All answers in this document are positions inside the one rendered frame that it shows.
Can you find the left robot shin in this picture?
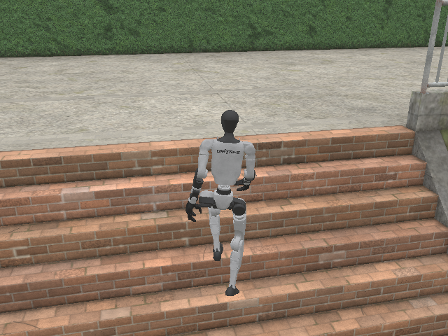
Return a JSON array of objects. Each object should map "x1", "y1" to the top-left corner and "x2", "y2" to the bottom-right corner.
[{"x1": 208, "y1": 207, "x2": 221, "y2": 252}]

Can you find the robot right forearm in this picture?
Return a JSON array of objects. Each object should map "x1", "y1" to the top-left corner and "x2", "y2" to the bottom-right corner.
[{"x1": 243, "y1": 170, "x2": 256, "y2": 185}]

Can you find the robot shin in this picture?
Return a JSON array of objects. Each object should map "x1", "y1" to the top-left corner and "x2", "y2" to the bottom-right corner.
[
  {"x1": 208, "y1": 207, "x2": 221, "y2": 252},
  {"x1": 229, "y1": 240, "x2": 244, "y2": 289}
]

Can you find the robot right hand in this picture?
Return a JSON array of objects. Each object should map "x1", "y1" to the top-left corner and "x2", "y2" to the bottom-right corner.
[{"x1": 234, "y1": 179, "x2": 250, "y2": 191}]

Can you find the robot left upper arm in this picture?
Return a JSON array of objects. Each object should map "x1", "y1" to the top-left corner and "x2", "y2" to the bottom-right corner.
[{"x1": 197, "y1": 139, "x2": 214, "y2": 179}]

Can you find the robot right upper arm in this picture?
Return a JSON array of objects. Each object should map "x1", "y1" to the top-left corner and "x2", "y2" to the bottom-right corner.
[{"x1": 243, "y1": 141, "x2": 256, "y2": 179}]

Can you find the robot left hand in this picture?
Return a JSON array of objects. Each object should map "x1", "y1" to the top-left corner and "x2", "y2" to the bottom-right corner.
[{"x1": 185, "y1": 201, "x2": 202, "y2": 222}]

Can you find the robot left forearm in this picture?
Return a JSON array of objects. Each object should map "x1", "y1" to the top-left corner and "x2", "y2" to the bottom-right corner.
[{"x1": 188, "y1": 168, "x2": 204, "y2": 204}]

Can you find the right robot shin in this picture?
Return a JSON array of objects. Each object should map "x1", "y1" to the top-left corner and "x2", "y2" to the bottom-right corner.
[{"x1": 229, "y1": 240, "x2": 244, "y2": 289}]

